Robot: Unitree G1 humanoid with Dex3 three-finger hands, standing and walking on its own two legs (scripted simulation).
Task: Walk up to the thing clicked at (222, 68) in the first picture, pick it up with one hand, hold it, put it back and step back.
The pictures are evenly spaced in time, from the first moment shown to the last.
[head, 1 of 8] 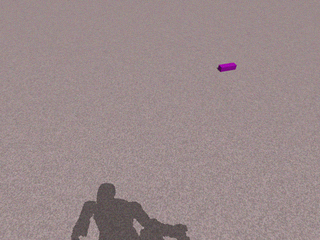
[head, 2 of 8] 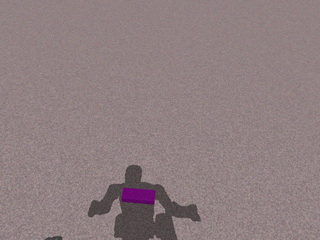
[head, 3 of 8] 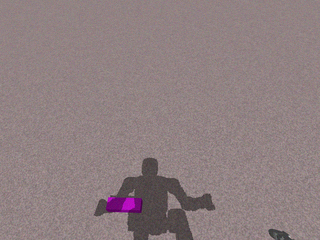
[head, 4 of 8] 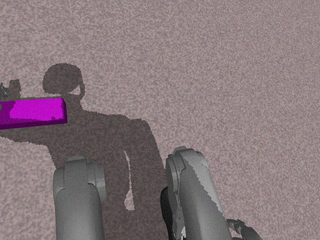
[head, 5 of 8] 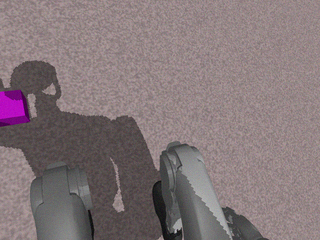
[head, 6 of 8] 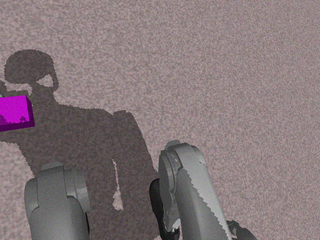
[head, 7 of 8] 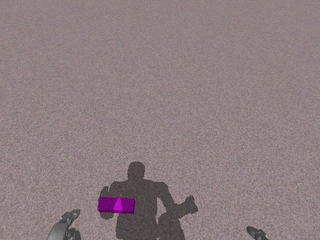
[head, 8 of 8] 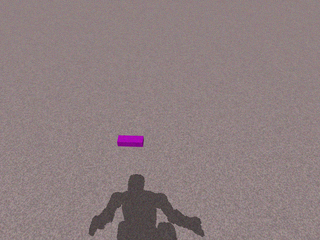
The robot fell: no
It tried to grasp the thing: yes
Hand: left
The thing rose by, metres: 0.68
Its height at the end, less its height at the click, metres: +0.00
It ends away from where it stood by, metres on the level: 0.01
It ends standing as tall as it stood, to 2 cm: yes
